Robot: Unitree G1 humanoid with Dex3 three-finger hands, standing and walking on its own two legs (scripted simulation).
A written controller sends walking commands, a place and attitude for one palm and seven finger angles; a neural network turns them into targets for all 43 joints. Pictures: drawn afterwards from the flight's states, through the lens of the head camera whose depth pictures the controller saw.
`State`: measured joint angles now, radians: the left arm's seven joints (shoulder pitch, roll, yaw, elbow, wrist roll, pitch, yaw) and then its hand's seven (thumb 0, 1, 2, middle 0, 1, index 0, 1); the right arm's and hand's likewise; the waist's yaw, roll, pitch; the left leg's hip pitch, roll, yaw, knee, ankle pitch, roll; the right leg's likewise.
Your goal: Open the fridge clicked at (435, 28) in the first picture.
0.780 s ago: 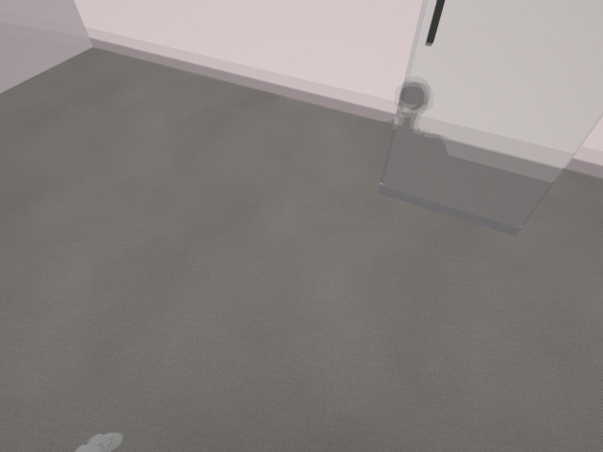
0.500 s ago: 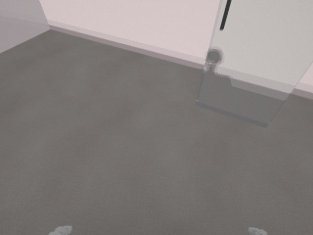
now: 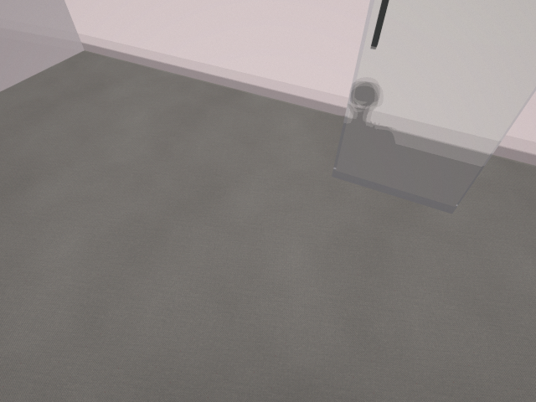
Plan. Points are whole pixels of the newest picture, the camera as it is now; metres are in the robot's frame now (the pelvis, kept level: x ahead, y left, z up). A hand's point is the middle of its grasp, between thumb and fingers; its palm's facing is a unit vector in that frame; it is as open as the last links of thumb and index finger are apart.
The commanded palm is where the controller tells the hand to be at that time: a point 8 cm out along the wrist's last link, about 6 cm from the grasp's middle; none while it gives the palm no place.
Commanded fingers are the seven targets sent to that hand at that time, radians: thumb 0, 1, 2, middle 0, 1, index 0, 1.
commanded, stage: stand and wait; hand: left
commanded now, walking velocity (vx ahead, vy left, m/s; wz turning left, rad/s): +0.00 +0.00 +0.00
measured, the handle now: (386, 0) +1.30 -0.32 +0.13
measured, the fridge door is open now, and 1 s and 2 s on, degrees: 0 0 0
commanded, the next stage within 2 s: look at it before walking up in 0.04 s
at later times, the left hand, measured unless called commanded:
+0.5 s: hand out of the picture +0.06 +0.25 -0.16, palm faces -0.04 -0.94 -0.33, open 7.4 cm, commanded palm none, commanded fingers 0.00 0.90 0.90 -0.20 -0.30 -0.20 -0.30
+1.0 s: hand out of the picture +0.06 +0.21 -0.17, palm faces -0.08 -0.96 -0.26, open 7.4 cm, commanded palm none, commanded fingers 0.00 0.90 0.90 -0.20 -0.30 -0.20 -0.30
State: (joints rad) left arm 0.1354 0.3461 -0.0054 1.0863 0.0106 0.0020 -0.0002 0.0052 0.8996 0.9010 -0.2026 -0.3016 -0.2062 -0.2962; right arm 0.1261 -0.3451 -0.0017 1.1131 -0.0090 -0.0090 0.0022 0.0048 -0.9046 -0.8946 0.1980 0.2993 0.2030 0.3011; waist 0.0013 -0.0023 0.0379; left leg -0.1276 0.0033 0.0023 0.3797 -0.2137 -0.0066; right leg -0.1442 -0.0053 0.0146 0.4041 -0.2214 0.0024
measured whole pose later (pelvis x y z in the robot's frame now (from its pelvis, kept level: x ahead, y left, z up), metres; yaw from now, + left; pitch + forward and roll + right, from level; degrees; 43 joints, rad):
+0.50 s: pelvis -0.01 +0.00 +0.00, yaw +0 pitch -2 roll +0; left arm 0.14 0.34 -0.01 1.09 0.01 0.00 0.00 0.00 0.90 0.90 -0.20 -0.30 -0.21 -0.30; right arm 0.12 -0.34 0.00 1.12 -0.01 -0.01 0.01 0.00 -0.90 -0.89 0.20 0.30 0.20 0.30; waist 0.00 -0.01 0.04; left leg -0.14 0.01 0.00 0.37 -0.20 -0.01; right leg -0.16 0.00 0.02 0.39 -0.20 0.00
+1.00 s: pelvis +0.03 -0.01 -0.01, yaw -6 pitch -1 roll +1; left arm 0.27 0.27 0.02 1.05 0.02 0.03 -0.03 0.00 0.90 0.90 -0.20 -0.30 -0.20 -0.30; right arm 0.20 -0.26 -0.02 1.06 -0.02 -0.01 0.01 0.00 -0.91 -0.89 0.20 0.30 0.20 0.30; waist 0.03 -0.01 0.01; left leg -0.14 0.04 0.09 0.49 -0.33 -0.01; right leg -0.26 0.01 0.03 0.63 -0.40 -0.02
